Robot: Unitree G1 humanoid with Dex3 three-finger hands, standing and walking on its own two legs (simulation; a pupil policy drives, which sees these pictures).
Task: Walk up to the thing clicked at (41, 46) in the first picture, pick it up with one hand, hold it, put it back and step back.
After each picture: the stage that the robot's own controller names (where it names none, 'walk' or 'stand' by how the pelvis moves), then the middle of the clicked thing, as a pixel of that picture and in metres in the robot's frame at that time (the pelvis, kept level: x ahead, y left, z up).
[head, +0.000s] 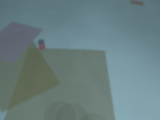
stand; (41, 44) +1.34 +0.44 -0.72
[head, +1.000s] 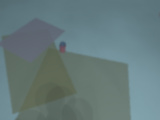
walk; (62, 47) +1.26 +0.19 -0.69
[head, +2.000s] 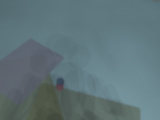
walk; (60, 84) +0.76 +0.12 -0.70
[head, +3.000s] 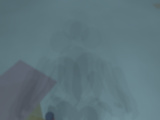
walk; (49, 118) +0.48 +0.18 -0.71
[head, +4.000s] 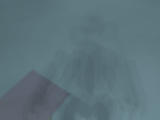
stand; out of the picture +0.36 +0.15 -0.70
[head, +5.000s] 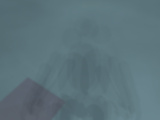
stand; out of the picture +0.33 +0.15 -0.72
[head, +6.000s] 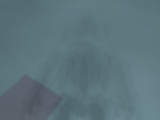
stand; out of the picture +0.34 +0.17 -0.73
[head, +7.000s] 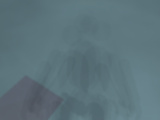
stand; out of the picture +0.33 +0.17 -0.73
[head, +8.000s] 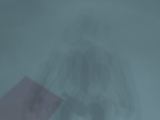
stand; out of the picture +0.33 +0.17 -0.73
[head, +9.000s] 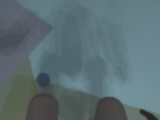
go down; (43, 81) +0.39 +0.16 -0.43
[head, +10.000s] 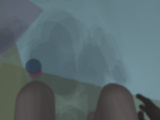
go down; (34, 69) +0.42 +0.19 -0.31
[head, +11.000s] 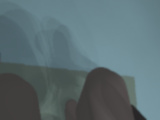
close in; out of the picture +0.40 +0.22 -0.23
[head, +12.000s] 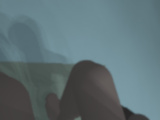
close; out of the picture +0.40 +0.23 -0.22
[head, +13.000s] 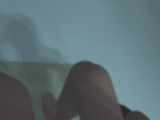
lift; out of the picture +0.39 +0.24 -0.23
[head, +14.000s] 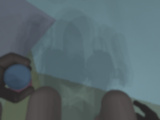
lift; (20, 82) +0.31 +0.21 -0.05
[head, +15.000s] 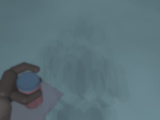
hold; (31, 91) +0.31 +0.17 +0.04
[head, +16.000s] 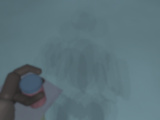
hold; (34, 92) +0.32 +0.16 +0.01
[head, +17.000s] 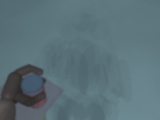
hold; (35, 92) +0.32 +0.16 +0.01
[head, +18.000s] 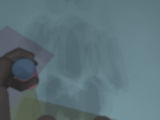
crouch; (27, 75) +0.37 +0.18 -0.05
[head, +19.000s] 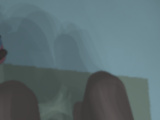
lower; out of the picture +0.43 +0.22 -0.14
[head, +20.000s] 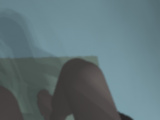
lower; out of the picture +0.43 +0.25 -0.23
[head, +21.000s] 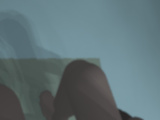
lower; out of the picture +0.43 +0.25 -0.23
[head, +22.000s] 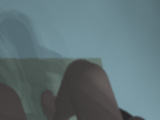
lower; out of the picture +0.42 +0.25 -0.23
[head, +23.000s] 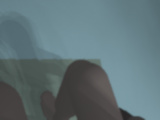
lower; out of the picture +0.42 +0.25 -0.23
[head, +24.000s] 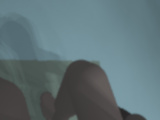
open; out of the picture +0.41 +0.23 -0.23
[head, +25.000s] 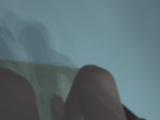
stand; out of the picture +0.40 +0.21 -0.23
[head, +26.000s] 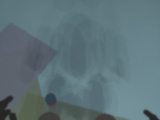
stand; (51, 100) +0.38 +0.15 -0.54
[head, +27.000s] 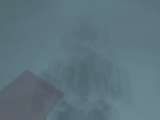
stand; out of the picture +0.36 +0.13 -0.66
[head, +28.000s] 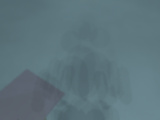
stand; out of the picture +0.35 +0.14 -0.67
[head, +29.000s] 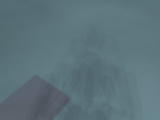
stand; out of the picture +0.38 +0.13 -0.72
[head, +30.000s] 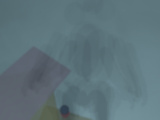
walk; (64, 111) +0.41 +0.11 -0.70
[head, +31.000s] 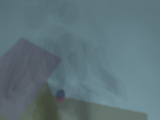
walk; (60, 96) +0.52 +0.10 -0.71
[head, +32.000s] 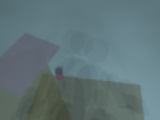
walk; (59, 73) +0.79 +0.25 -0.69
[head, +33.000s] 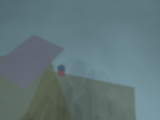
stand; (61, 71) +0.97 +0.18 -0.71
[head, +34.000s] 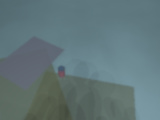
stand; (61, 71) +0.98 +0.19 -0.72
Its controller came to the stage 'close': yes
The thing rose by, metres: 0.72
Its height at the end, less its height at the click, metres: +0.00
